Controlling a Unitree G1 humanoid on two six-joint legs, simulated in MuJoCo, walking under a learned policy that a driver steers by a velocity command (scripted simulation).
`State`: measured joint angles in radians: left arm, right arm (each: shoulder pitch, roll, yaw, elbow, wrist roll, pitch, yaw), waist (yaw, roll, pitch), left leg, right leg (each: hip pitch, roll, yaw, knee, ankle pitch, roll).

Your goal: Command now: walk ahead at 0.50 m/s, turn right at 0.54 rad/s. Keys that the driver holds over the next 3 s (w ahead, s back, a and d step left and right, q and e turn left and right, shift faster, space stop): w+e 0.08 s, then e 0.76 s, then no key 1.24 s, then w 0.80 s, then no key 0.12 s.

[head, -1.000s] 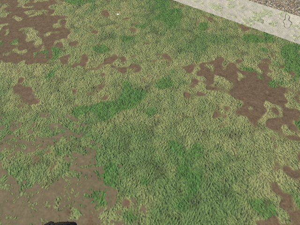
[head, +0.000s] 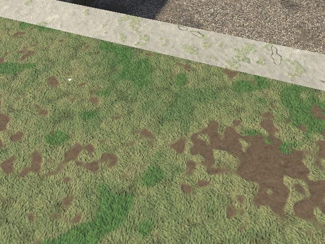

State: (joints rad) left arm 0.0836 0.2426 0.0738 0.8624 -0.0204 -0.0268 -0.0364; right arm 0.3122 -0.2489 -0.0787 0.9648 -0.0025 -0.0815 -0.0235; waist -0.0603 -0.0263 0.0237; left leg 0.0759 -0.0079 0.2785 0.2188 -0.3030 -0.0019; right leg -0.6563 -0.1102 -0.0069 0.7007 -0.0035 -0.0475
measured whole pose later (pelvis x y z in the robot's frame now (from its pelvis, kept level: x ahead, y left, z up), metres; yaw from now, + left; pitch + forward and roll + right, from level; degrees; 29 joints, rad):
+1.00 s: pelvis +0.27 -0.05 +0.00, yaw -34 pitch +1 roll +1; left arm 0.16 0.30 0.07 0.67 -0.01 0.06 0.00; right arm 0.14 -0.30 -0.07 0.78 0.01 0.01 -0.02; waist -0.02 0.01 0.06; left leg -0.30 0.09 0.10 0.48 -0.19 -0.03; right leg -0.31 -0.02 0.00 0.60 -0.28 0.01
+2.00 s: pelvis +0.27 -0.06 +0.00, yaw -36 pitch -2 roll +0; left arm 0.16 0.23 0.04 1.04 0.00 0.01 0.03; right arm 0.20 -0.24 -0.02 1.01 -0.01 -0.01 -0.03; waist -0.01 0.00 0.04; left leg -0.17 0.02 0.01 0.48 -0.27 -0.02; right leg -0.20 0.02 0.02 0.49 -0.26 -0.01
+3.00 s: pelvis +0.54 -0.28 +0.01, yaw -35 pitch +0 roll -2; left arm 0.24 0.24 0.05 1.02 0.01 -0.10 -0.03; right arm 0.19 -0.27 -0.06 0.91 0.02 -0.09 -0.02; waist 0.03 0.04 0.04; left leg -0.59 0.11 -0.04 1.10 -0.30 0.02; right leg -0.19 0.07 -0.07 0.31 -0.13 -0.08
